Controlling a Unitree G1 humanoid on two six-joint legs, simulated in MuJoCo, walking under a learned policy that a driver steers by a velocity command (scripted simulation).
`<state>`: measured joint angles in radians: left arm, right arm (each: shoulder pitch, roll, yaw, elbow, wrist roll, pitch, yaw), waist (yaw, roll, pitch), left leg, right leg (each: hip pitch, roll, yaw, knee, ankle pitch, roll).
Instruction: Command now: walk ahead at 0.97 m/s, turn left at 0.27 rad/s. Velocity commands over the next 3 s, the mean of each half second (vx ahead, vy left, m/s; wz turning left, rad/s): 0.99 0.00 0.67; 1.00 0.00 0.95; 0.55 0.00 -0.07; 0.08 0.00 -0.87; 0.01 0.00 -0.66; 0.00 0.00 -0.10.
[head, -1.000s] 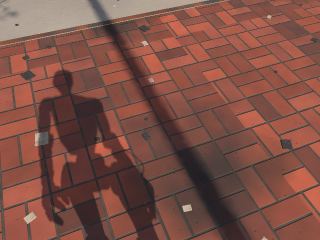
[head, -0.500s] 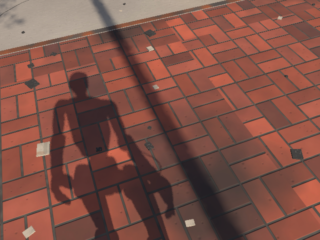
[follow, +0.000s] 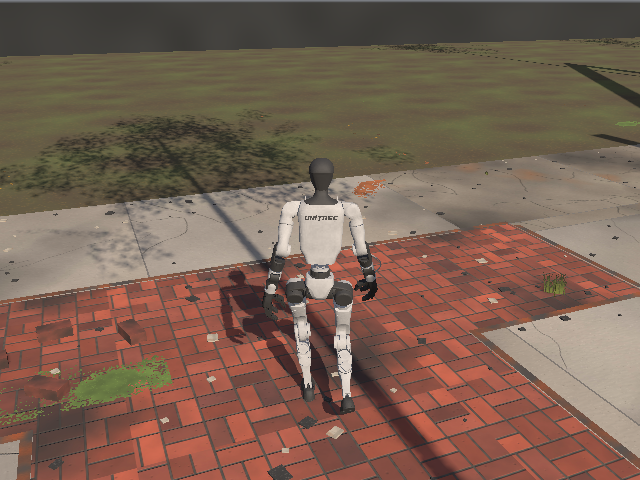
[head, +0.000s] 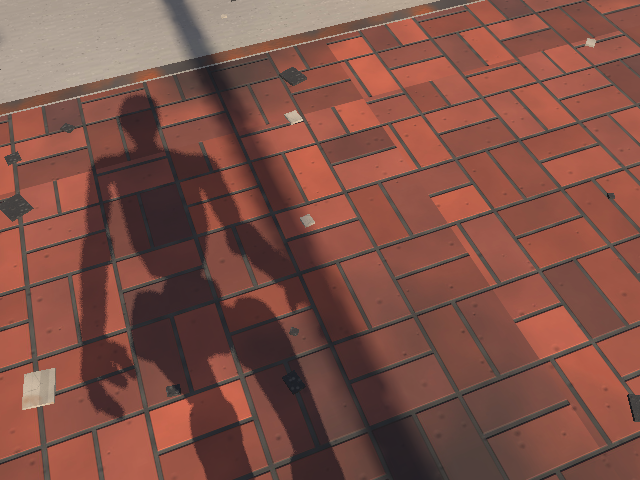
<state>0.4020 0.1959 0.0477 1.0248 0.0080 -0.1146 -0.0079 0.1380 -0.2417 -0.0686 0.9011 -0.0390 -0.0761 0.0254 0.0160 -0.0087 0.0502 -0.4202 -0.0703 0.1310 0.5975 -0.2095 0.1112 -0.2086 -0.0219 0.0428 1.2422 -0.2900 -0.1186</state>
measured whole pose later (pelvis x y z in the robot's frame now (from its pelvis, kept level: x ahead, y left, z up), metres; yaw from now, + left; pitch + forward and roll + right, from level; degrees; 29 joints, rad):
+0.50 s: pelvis +0.46 +0.01 +0.02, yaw +22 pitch +2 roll -2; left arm 0.18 0.26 0.05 0.81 0.06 -0.10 0.00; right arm 0.28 -0.33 -0.09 0.84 -0.01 -0.05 0.02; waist -0.02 0.04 0.03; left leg -0.46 0.01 -0.02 1.30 -0.28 0.13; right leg -0.29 -0.03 -0.13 0.49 -0.23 0.00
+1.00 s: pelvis +0.85 +0.26 +0.01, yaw +50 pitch +0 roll +1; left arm 0.09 0.22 0.00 0.64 0.07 -0.07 -0.01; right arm 0.42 -0.31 -0.07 0.83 -0.01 -0.03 0.00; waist -0.04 0.00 0.05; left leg -0.18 -0.24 -0.04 0.47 -0.28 0.20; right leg -0.63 -0.14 0.10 1.21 -0.37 0.07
